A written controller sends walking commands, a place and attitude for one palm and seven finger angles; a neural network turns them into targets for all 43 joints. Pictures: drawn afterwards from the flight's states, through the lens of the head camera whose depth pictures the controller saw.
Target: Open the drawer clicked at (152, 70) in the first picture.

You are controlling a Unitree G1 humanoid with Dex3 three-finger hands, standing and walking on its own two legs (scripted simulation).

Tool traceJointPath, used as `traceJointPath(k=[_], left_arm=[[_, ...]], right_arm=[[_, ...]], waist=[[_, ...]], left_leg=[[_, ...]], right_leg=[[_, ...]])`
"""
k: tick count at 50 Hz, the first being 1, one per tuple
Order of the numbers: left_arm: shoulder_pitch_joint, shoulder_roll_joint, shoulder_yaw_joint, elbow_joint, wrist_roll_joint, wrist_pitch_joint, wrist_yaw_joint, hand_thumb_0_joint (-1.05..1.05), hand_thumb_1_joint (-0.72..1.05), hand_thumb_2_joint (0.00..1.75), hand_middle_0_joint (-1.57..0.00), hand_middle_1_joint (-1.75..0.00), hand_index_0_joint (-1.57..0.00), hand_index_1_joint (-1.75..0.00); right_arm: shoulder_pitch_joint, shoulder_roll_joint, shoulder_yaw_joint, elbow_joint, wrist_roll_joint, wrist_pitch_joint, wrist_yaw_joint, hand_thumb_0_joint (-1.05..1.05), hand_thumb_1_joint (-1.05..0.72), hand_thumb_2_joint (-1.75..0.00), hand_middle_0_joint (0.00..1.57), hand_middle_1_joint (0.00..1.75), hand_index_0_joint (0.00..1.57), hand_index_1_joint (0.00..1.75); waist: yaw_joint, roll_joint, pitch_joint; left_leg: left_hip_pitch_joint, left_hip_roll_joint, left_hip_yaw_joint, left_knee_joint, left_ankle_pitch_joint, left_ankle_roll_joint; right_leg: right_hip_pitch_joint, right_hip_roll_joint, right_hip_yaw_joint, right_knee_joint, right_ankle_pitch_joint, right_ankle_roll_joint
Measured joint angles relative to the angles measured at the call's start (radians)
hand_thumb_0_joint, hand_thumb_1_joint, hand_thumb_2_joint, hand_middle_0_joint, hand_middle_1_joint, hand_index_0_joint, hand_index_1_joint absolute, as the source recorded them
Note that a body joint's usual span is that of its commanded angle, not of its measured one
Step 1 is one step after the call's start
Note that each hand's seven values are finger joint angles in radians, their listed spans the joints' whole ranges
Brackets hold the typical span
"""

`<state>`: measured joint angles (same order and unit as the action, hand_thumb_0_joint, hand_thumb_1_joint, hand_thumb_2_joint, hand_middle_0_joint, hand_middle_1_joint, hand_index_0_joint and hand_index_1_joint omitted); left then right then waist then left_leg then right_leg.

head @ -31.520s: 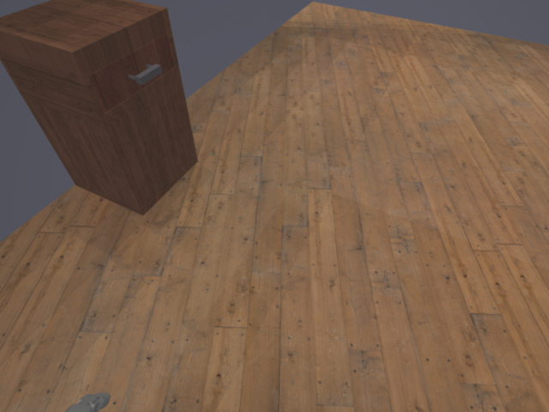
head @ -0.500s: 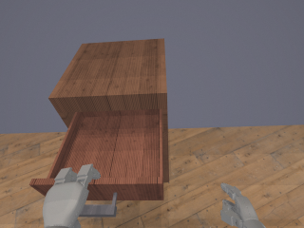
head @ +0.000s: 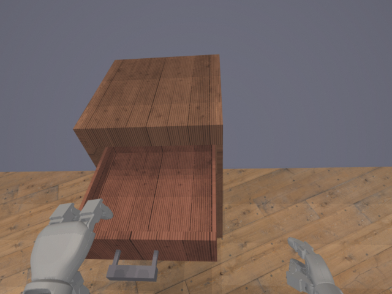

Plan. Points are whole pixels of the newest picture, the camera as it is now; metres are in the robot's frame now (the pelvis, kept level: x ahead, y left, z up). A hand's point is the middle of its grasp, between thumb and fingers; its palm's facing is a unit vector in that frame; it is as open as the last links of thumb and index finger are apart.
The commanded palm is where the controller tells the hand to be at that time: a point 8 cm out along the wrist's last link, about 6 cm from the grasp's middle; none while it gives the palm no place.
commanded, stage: draw the hand back to the body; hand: left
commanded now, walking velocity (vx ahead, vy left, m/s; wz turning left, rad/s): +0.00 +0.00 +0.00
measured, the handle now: (134, 263) +0.21 +0.21 -0.13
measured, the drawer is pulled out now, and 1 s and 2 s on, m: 0.30 0.30 0.30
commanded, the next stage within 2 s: step back with the hand held close in 1.08 s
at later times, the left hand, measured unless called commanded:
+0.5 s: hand (71, 217) +0.19 +0.23 +0.15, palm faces +0.32 -0.87 -0.38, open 11.9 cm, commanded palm +0.14 +0.27 +0.17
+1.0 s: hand (51, 210) +0.18 +0.24 +0.18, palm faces +0.42 -0.81 -0.40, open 7.8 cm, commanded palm +0.13 +0.28 +0.19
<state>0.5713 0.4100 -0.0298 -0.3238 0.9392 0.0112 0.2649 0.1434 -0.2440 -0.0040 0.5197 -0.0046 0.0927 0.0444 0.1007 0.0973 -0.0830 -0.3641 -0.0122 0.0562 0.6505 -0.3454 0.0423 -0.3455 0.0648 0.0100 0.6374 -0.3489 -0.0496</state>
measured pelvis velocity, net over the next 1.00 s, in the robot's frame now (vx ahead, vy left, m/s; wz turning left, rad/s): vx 0.01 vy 0.00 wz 0.05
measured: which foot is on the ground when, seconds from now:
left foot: down 0.00-1.00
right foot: down 0.00-1.00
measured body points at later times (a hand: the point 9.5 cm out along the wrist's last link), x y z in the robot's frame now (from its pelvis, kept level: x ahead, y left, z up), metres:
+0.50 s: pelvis +0.02 +0.01 +0.02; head +0.01 -0.01 +0.47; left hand +0.17 +0.27 +0.17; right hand +0.21 -0.19 -0.07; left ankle -0.01 +0.09 -0.72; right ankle -0.01 -0.09 -0.72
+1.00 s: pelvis +0.01 +0.00 +0.02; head +0.00 -0.03 +0.47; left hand +0.16 +0.28 +0.20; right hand +0.22 -0.21 -0.06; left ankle +0.00 +0.09 -0.72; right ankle -0.01 -0.09 -0.72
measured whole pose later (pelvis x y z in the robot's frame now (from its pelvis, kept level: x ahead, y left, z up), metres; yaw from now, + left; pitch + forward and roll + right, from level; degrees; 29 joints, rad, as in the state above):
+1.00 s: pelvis +0.01 +0.00 +0.02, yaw +3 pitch -3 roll +0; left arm 0.55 0.32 0.28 -0.47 -0.08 -0.10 0.10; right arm 0.17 -0.23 0.02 0.60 0.01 -0.08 -0.06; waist 0.06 0.08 0.01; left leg -0.11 -0.03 0.01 0.41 -0.25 0.04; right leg -0.06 0.05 -0.03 0.36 -0.25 -0.05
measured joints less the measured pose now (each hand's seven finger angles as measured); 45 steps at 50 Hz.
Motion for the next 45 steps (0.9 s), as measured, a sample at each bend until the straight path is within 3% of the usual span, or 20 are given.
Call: traceJointPath(k=[5,7,8,9,11,14,18,22,45], left_arm=[[-0.007,0.013,0.028,-0.018,-0.024,0.008,-0.03,0.0,-0.49,0.3,-0.32,-1.2,-0.32,-1.2],[-0.004,-0.043,0.048,-0.042,-0.382,-0.008,-0.064,0.0,-0.48,0.3,-0.32,-1.2,-0.32,-1.2],[0.004,-0.079,0.057,-0.054,-0.536,-0.018,-0.082,-0.01,-0.48,0.31,-0.31,-1.2,-0.32,-1.2],[0.013,-0.108,0.063,-0.067,-0.653,-0.028,-0.097,-0.01,-0.47,0.31,-0.31,-1.19,-0.32,-1.19],[0.03,-0.137,0.07,-0.092,-0.803,-0.05,-0.117,-0.01,-0.44,0.32,-0.31,-1.17,-0.32,-1.17],[0.035,-0.14,0.089,-0.124,-0.909,-0.076,-0.132,-0.01,-0.38,0.35,-0.31,-1.13,-0.31,-1.14],[0.017,-0.121,0.143,-0.139,-0.961,-0.096,-0.142,-0.01,-0.28,0.39,-0.3,-1.06,-0.3,-1.07],[0.018,-0.111,0.184,-0.152,-0.982,-0.098,-0.15,-0.01,-0.15,0.45,-0.29,-0.98,-0.29,-0.99],[-0.027,-0.076,0.322,-0.157,-1.015,-0.111,-0.158,0.01,0.63,0.79,-0.23,-0.47,-0.23,-0.47]], right_arm=[[-0.006,-0.003,0.002,0.005,0.003,0.0,-0.004,0.01,-0.91,-0.9,0.2,0.3,0.2,0.3],[-0.007,0.001,0.005,-0.004,0.02,-0.031,-0.022,0.01,-0.91,-0.9,0.2,0.3,0.2,0.3],[0.002,0.006,0.011,-0.011,0.024,-0.056,-0.04,0.01,-0.91,-0.9,0.2,0.3,0.2,0.3],[0.014,0.012,0.019,-0.017,0.025,-0.081,-0.058,0.01,-0.91,-0.9,0.2,0.3,0.2,0.3],[0.04,0.025,0.036,-0.014,0.021,-0.125,-0.089,0.01,-0.91,-0.9,0.2,0.3,0.2,0.3],[0.067,0.039,0.053,0.006,0.016,-0.169,-0.111,0.01,-0.91,-0.9,0.2,0.3,0.2,0.3],[0.074,0.041,0.06,0.039,0.014,-0.195,-0.111,0.01,-0.91,-0.9,0.2,0.3,0.2,0.3],[0.069,0.033,0.052,0.061,0.013,-0.202,-0.102,0.01,-0.91,-0.9,0.2,0.3,0.2,0.3],[0.025,0.015,0.021,0.087,0.02,-0.18,-0.104,0.01,-0.91,-0.9,0.2,0.3,0.2,0.3]], waist=[[0.004,0.004,0.009],[-0.02,0.012,0.051],[-0.03,0.009,0.065],[-0.038,0.004,0.074],[-0.048,-0.01,0.081],[-0.055,-0.03,0.085],[-0.057,-0.039,0.093],[-0.06,-0.033,0.096],[-0.044,-0.019,0.093]], left_leg=[[0.023,-0.004,-0.003,-0.025,0.01,0.005],[0.068,-0.012,-0.012,-0.04,0.014,0.01],[0.092,-0.016,-0.015,-0.052,0.016,0.011],[0.114,-0.021,-0.017,-0.066,0.019,0.012],[0.151,-0.026,-0.025,-0.094,0.027,0.012],[0.187,-0.029,-0.038,-0.129,0.039,0.009],[0.212,-0.028,-0.044,-0.164,0.053,0.007],[0.223,-0.031,-0.042,-0.192,0.067,0.009],[0.254,-0.022,-0.048,-0.239,0.093,-0.002]], right_leg=[[0.029,-0.004,-0.001,-0.033,0.013,0.006],[0.078,-0.011,-0.009,-0.052,0.015,0.011],[0.102,-0.015,-0.011,-0.061,0.015,0.013],[0.124,-0.019,-0.013,-0.072,0.015,0.015],[0.165,-0.023,-0.019,-0.101,0.019,0.016],[0.209,-0.025,-0.03,-0.145,0.031,0.016],[0.24,-0.024,-0.034,-0.192,0.051,0.015],[0.249,-0.026,-0.031,-0.218,0.064,0.017],[0.283,-0.017,-0.036,-0.272,0.093,0.007]])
